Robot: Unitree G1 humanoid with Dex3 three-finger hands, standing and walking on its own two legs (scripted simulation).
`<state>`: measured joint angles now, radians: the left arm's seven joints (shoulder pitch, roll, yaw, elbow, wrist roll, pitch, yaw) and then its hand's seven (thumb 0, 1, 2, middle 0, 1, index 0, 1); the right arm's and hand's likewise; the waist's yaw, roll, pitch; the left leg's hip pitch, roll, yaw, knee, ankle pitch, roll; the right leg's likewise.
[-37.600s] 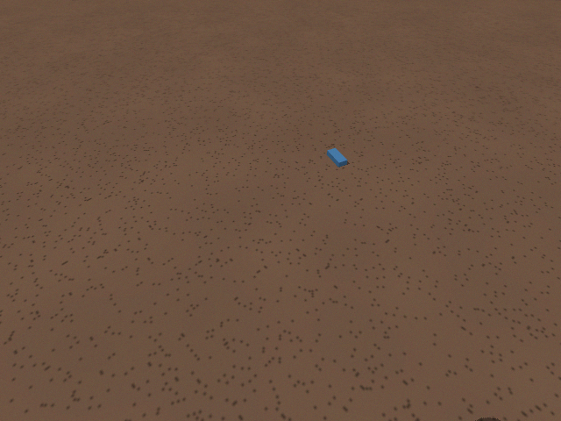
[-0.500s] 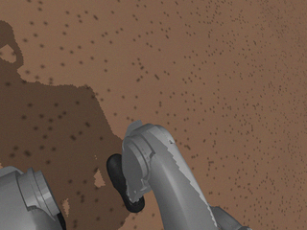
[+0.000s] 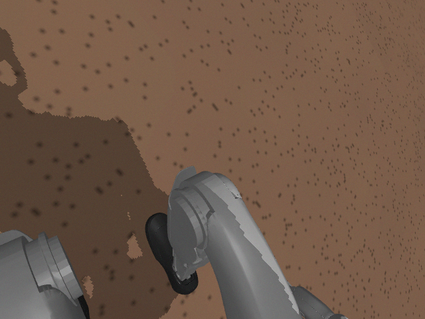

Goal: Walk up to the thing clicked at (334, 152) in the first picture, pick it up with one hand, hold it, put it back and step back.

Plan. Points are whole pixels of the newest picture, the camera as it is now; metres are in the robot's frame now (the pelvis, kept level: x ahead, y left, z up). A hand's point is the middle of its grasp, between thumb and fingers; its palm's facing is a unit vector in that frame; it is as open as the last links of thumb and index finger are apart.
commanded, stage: withdraw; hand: left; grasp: from above
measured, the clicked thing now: out of the picture +0.46 +0.33 -0.29
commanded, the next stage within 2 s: home in 0.84 s
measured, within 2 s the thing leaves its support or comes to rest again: neither
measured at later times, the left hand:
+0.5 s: hand out of the picture +0.47 +0.35 -0.13, palm faces -0.34 -0.08 -0.94, open 13.2 cm
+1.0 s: hand out of the picture +0.44 +0.33 -0.16, palm faces -0.46 -0.10 -0.88, open 12.7 cm
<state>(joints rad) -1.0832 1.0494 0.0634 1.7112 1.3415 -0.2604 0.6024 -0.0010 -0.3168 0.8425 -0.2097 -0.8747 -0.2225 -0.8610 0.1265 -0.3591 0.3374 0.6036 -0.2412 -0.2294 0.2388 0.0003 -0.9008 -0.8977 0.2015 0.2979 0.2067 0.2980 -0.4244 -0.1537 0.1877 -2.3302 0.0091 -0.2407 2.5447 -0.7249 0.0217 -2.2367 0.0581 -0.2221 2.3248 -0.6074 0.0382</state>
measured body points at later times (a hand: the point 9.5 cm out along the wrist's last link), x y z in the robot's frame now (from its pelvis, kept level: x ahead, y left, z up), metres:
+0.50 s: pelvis +0.01 +0.00 +0.02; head +0.24 +0.11 +0.39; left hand +0.49 +0.35 -0.08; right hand +0.07 -0.26 -0.06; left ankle +0.06 +0.12 -0.28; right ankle +0.13 -0.11 -0.27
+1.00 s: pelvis +0.00 -0.01 +0.02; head +0.23 +0.11 +0.38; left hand +0.46 +0.33 -0.11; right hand +0.07 -0.28 -0.06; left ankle +0.06 +0.12 -0.28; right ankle +0.13 -0.11 -0.28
